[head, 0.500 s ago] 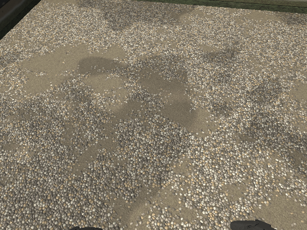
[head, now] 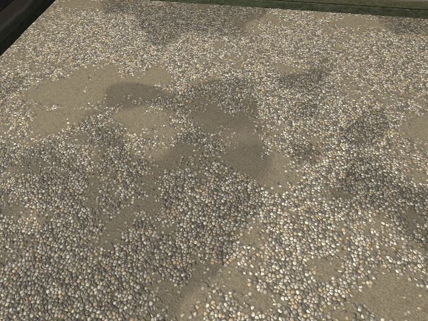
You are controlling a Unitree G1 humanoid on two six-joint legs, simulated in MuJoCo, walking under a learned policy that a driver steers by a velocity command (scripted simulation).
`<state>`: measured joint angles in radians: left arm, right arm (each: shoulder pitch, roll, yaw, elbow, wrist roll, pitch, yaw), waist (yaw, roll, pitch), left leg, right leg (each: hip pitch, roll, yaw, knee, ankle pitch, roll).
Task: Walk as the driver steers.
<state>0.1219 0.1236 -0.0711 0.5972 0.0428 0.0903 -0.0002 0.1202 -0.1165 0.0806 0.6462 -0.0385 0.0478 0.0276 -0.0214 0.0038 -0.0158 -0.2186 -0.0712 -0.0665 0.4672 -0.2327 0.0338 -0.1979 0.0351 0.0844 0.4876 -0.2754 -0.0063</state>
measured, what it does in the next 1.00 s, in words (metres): stands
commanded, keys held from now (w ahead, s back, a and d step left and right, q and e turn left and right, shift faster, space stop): no key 0.52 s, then w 0.48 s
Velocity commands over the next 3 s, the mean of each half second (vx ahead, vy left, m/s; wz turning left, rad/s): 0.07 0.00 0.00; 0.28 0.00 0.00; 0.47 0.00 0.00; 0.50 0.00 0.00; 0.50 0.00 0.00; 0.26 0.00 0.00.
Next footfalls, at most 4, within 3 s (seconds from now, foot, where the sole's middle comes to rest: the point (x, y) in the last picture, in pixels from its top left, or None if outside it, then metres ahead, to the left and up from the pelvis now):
none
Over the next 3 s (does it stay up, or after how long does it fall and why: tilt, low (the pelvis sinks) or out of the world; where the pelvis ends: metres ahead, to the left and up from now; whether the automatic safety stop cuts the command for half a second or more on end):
stays up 0.01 0.01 0.01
